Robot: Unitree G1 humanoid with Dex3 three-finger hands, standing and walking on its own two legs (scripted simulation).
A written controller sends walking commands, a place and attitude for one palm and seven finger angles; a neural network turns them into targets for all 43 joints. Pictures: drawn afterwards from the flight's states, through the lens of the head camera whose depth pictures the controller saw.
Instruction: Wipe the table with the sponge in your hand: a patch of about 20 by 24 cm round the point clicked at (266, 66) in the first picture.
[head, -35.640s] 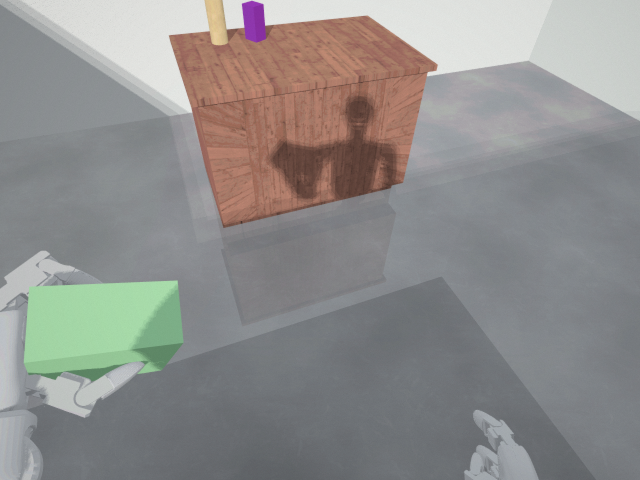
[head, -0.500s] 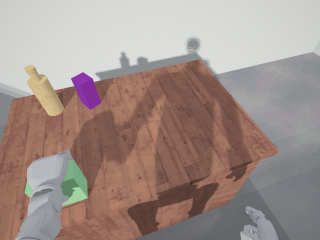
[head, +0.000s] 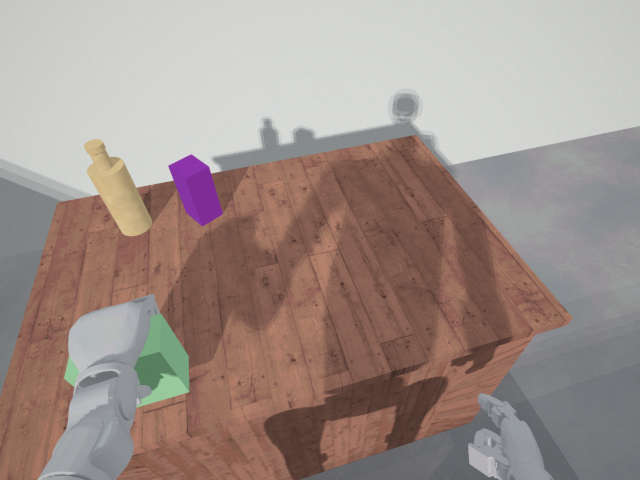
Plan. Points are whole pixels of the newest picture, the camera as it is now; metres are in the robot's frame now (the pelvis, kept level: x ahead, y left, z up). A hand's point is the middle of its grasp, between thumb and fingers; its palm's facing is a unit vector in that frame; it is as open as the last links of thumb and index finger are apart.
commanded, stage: lift the sponge slowly off the table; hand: left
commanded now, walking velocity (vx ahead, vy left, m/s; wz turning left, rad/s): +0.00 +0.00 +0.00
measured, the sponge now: (139, 372) +0.24 +0.30 -0.03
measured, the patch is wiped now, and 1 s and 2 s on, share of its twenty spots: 1.00 1.00 1.00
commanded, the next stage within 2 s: bring the sponge back beside the body in 1.20 s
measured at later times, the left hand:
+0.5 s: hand (124, 343) +0.25 +0.29 +0.04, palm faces -0.03 -0.10 -0.99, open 9.9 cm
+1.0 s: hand (115, 326) +0.25 +0.29 +0.07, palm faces -0.02 -0.10 -1.00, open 9.8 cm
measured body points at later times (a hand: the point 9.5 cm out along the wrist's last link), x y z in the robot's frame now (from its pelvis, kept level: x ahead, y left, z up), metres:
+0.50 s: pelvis +0.00 +0.00 +0.01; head +0.00 -0.03 +0.46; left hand +0.24 +0.29 +0.09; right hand +0.23 -0.22 -0.08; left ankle -0.02 +0.11 -0.73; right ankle +0.02 -0.11 -0.73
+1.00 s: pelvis +0.00 +0.00 +0.01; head +0.00 -0.02 +0.46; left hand +0.25 +0.30 +0.12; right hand +0.25 -0.20 -0.07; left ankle -0.02 +0.11 -0.73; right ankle +0.02 -0.11 -0.73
